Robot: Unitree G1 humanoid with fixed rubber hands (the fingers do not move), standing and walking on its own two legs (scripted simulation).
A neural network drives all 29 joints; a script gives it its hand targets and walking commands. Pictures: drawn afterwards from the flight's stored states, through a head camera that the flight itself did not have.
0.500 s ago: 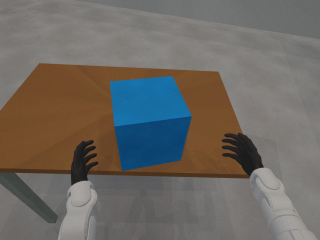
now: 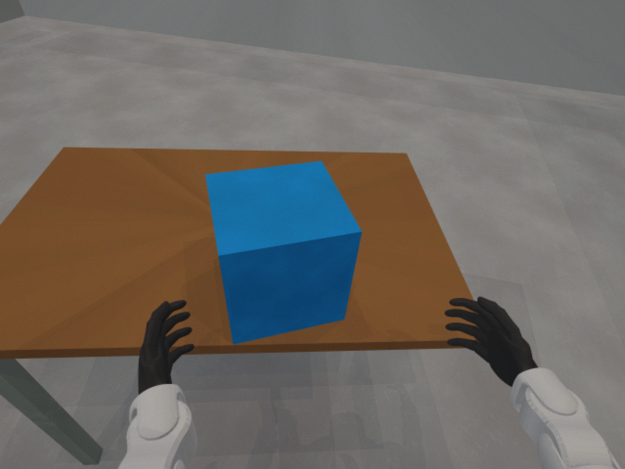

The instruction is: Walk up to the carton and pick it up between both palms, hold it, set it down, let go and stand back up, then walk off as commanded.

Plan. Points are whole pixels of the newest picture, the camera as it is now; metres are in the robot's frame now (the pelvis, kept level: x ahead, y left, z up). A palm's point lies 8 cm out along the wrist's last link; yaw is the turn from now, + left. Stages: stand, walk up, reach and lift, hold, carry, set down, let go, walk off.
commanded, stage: set down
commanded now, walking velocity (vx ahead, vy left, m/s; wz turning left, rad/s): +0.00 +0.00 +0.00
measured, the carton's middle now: (278, 250) +0.47 +0.05 +0.02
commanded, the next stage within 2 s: none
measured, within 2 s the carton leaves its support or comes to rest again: neither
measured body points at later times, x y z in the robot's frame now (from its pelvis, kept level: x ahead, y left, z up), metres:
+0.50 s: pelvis +0.02 +0.00 +0.00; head +0.03 +0.02 +0.45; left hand +0.24 +0.19 +0.02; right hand +0.26 -0.24 +0.03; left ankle +0.07 +0.16 -0.74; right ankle +0.01 -0.08 -0.74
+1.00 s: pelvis +0.03 +0.00 +0.00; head +0.03 +0.02 +0.45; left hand +0.22 +0.20 -0.02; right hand +0.23 -0.23 +0.00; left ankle +0.07 +0.16 -0.74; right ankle +0.00 -0.08 -0.74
